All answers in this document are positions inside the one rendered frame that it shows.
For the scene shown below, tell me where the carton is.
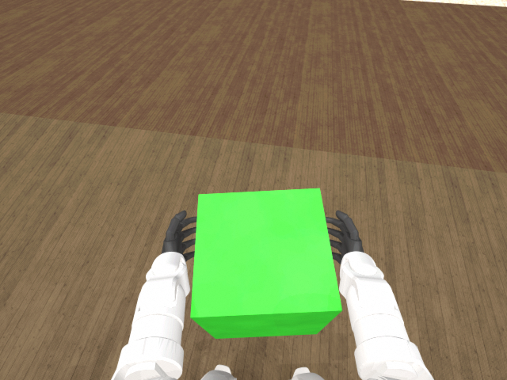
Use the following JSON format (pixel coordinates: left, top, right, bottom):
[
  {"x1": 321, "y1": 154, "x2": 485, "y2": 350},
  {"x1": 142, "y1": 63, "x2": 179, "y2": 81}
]
[{"x1": 190, "y1": 188, "x2": 342, "y2": 339}]

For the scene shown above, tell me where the robot shin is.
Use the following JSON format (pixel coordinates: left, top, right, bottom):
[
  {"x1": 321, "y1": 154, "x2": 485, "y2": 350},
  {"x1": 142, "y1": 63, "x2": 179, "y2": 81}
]
[
  {"x1": 293, "y1": 367, "x2": 310, "y2": 377},
  {"x1": 215, "y1": 365, "x2": 231, "y2": 374}
]

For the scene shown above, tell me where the right robot shin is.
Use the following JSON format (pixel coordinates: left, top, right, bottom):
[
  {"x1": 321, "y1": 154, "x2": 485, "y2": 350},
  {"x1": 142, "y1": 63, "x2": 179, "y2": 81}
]
[{"x1": 293, "y1": 367, "x2": 310, "y2": 377}]

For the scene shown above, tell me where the robot right forearm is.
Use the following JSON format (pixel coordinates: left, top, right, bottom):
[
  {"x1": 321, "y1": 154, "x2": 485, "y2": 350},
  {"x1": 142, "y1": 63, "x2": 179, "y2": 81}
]
[{"x1": 339, "y1": 251, "x2": 434, "y2": 380}]

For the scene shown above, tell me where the left robot hand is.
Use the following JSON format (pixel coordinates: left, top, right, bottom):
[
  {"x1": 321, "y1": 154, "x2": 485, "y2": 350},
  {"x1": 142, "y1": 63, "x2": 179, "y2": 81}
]
[{"x1": 162, "y1": 211, "x2": 197, "y2": 262}]

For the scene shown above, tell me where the robot left forearm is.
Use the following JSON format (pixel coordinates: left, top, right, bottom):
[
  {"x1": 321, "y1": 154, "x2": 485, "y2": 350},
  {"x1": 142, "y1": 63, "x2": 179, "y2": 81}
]
[{"x1": 111, "y1": 252, "x2": 190, "y2": 380}]

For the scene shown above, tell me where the right robot hand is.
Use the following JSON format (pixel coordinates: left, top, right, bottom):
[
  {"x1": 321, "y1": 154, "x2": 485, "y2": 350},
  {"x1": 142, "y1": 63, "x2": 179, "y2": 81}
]
[{"x1": 326, "y1": 211, "x2": 364, "y2": 264}]

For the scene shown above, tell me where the left robot shin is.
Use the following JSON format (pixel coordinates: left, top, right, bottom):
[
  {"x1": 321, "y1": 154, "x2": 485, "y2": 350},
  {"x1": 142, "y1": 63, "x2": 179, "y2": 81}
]
[{"x1": 215, "y1": 365, "x2": 231, "y2": 374}]

